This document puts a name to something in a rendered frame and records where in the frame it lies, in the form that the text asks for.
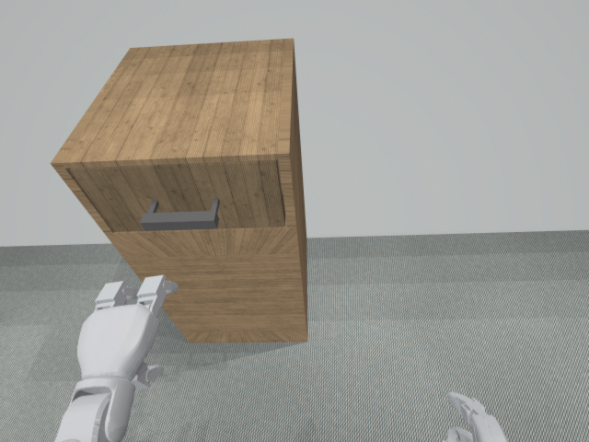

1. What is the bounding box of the robot left hand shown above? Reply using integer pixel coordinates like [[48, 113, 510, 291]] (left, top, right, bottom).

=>
[[77, 275, 179, 390]]

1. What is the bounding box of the drawer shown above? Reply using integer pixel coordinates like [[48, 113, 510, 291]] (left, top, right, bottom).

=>
[[70, 160, 285, 232]]

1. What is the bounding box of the robot right hand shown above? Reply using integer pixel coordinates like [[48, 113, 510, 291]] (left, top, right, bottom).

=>
[[442, 392, 509, 442]]

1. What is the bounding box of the cabinet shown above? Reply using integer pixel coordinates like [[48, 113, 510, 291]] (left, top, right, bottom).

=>
[[51, 39, 307, 343]]

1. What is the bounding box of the handle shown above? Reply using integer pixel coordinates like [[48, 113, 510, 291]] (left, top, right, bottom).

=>
[[140, 198, 220, 231]]

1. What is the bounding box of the robot left forearm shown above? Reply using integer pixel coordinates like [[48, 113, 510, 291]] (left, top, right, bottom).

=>
[[54, 376, 135, 442]]

